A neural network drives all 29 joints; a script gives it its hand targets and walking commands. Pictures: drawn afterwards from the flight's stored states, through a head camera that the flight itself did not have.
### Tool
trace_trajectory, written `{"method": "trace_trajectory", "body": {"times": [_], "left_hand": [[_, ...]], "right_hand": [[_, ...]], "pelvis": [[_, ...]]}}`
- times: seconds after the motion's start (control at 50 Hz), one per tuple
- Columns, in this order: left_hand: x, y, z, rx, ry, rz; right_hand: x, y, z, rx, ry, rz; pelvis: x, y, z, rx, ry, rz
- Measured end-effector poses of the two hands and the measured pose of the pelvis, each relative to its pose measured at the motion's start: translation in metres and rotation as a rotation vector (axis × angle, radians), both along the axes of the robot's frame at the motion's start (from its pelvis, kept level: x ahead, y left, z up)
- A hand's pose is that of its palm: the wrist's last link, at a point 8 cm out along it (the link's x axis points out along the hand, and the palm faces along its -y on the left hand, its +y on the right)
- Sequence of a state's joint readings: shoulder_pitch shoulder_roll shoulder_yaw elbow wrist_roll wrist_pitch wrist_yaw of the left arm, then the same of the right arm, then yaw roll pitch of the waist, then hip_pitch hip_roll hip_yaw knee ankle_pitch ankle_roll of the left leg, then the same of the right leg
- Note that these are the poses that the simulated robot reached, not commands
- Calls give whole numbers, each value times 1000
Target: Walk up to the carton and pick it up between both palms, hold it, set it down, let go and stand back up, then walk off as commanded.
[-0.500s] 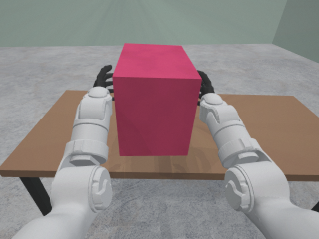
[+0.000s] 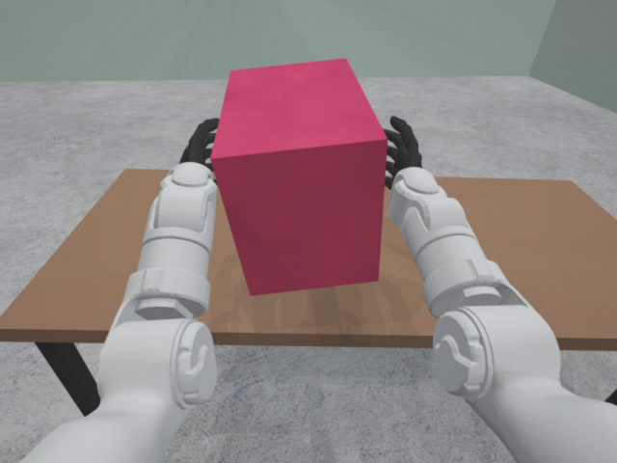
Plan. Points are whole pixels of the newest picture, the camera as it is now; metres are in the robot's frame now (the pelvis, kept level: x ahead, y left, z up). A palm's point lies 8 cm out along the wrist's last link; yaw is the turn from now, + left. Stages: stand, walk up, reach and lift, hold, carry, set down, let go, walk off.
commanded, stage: set down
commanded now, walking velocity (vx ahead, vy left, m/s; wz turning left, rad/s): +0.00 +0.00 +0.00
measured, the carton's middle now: (300, 170) +0.45 +0.04 +0.22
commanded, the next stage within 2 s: none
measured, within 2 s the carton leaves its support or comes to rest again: neither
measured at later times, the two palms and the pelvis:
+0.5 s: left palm (199, 168) +0.44 +0.18 +0.23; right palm (386, 187) +0.44 -0.08 +0.21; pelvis +0.03 +0.01 +0.00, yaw +0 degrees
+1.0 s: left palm (212, 181) +0.45 +0.17 +0.21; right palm (393, 198) +0.45 -0.10 +0.18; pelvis +0.03 +0.01 +0.00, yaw +0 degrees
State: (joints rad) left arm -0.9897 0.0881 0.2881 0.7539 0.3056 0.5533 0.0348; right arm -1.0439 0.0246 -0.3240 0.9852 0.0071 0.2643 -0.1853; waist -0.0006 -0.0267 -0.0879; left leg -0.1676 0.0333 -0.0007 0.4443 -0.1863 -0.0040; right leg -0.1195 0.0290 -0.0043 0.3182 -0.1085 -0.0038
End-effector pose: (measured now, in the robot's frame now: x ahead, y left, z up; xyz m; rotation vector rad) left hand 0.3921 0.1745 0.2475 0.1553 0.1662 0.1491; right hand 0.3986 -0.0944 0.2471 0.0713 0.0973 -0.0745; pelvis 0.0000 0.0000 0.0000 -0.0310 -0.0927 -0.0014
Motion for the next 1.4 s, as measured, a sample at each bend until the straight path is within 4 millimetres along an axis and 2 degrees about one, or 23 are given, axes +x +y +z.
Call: {"method": "trace_trajectory", "body": {"times": [0.14, 0.26, 0.4, 0.58, 0.82, 1.04, 1.24, 1.4], "left_hand": [[17, -1, -16, 4, 25, -3], [32, 0, -20, 0, 28, -1], [45, 4, -18, -12, 11, 1], [49, 9, -18, -18, 10, 0], [50, -1, -23, 16, 13, -12], [59, -6, -46, 29, 47, -33], [72, -8, -54, 35, 29, -41], [82, -9, -64, 36, 50, -49]], "right_hand": [[15, 0, -24, -25, 18, 0], [27, 2, -37, -74, 21, -2], [38, 7, -41, -113, 6, -7], [41, 11, -41, -118, 7, -8], [42, 1, -46, -43, 8, -15], [49, -5, -67, 6, 41, -24], [60, -8, -74, 31, 33, -20], [67, -10, -87, 20, 60, -14]], "pelvis": [[7, 0, 0, 0, 8, 0], [18, 1, 1, -1, 23, 0], [28, 4, 2, -5, 33, 0], [33, 7, 2, -10, 10, 2], [32, 7, 2, -10, 1, 3], [33, 7, 2, -10, 2, 3], [40, 7, 2, -10, 13, 3], [48, 8, 2, -10, 23, 3]]}}
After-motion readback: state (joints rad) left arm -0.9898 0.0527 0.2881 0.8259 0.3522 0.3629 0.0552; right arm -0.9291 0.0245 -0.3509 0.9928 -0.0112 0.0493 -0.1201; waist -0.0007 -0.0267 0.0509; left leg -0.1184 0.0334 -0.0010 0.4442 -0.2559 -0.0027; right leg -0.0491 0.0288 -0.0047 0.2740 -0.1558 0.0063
